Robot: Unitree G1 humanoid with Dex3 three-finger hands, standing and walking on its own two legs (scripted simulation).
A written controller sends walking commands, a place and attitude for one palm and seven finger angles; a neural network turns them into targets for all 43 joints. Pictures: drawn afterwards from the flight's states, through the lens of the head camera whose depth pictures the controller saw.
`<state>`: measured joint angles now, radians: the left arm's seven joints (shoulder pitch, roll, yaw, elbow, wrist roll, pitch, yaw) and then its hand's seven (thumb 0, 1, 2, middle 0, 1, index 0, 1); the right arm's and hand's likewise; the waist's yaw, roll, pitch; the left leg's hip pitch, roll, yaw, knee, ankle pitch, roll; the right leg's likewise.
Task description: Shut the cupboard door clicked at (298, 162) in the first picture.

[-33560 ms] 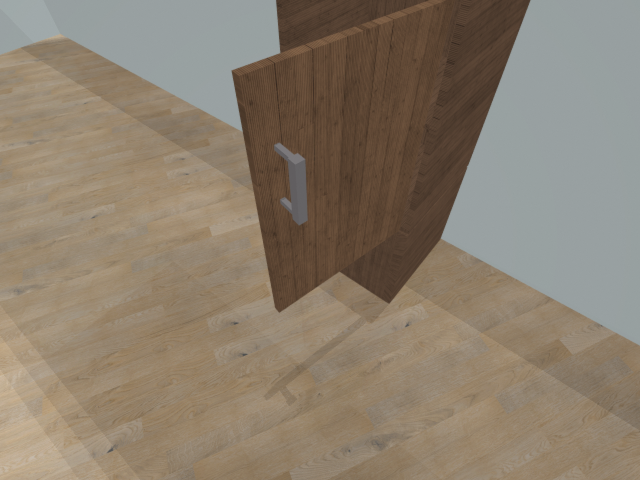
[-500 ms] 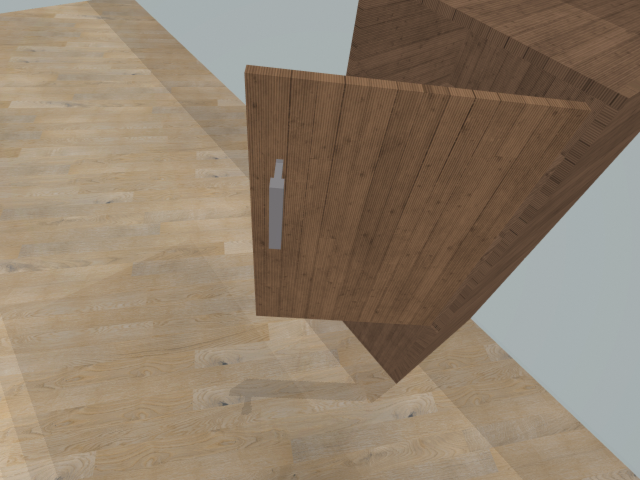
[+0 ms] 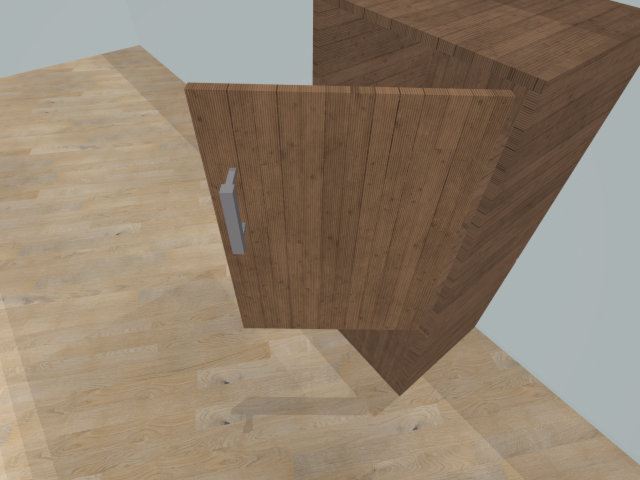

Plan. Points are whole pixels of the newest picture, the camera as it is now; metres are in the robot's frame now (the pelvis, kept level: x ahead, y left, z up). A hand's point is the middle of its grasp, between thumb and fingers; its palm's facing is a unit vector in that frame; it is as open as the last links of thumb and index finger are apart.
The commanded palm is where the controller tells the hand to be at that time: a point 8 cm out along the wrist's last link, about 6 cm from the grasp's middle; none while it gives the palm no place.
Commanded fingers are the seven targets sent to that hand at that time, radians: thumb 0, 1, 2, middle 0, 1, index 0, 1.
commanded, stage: come to a stop and stand still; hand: left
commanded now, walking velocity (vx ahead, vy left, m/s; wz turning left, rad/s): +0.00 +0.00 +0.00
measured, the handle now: (235, 212) +0.48 +0.15 +0.06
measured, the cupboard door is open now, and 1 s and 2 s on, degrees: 51 51 51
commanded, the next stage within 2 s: look again from close up in 0.20 s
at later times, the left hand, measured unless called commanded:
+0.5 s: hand out of the picture +0.01 +0.17 -0.18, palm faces +0.04 -0.98 -0.18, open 7.3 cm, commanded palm none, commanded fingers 0.00 0.90 0.90 -0.20 -0.30 -0.20 -0.30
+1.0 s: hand out of the picture +0.03 +0.22 -0.18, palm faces +0.00 -0.98 -0.21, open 7.3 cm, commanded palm none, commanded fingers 0.00 0.90 0.90 -0.20 -0.30 -0.20 -0.30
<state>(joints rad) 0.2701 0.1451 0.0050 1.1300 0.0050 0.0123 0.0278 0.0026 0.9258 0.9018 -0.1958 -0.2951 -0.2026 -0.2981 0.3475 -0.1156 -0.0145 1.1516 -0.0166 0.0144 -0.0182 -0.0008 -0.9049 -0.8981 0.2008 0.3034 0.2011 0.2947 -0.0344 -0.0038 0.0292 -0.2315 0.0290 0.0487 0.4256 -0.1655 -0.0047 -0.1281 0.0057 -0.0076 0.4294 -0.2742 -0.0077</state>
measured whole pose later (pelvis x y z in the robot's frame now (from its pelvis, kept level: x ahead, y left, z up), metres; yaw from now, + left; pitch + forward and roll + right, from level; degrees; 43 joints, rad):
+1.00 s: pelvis +0.02 +0.03 -0.01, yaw +0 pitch +0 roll +0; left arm 0.28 0.20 -0.01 1.06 0.02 0.01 0.03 0.00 0.91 0.90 -0.20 -0.30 -0.20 -0.30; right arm 0.23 -0.17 0.00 1.07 -0.02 -0.01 -0.01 0.00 -0.91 -0.90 0.20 0.30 0.20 0.29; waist 0.01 -0.03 0.03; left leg -0.25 -0.02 0.07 0.50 -0.24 0.04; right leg -0.14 -0.04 0.01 0.48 -0.33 0.04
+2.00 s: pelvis +0.00 +0.00 -0.01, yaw +0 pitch -2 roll -1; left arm 0.33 0.16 -0.02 1.06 0.02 -0.01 0.05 0.00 0.91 0.90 -0.20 -0.30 -0.20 -0.30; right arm 0.27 -0.17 0.00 1.04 -0.02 -0.01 -0.02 -0.01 -0.93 -0.90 0.20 0.30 0.20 0.29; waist 0.00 0.01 0.01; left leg -0.21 -0.05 0.11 0.49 -0.25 0.10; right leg -0.17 0.01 -0.10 0.49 -0.28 -0.03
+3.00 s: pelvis +0.00 +0.04 +0.00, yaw -1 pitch -1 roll +0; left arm 0.35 0.14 -0.01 1.12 0.02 0.01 0.05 0.00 0.91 0.90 -0.19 -0.29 -0.20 -0.30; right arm 0.31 -0.11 0.01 1.14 -0.01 -0.02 -0.04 0.00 -0.90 -0.90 0.20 0.30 0.20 0.29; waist 0.01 -0.04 0.03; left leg -0.16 -0.13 0.14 0.33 -0.17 0.15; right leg -0.19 -0.05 -0.05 0.46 -0.25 0.02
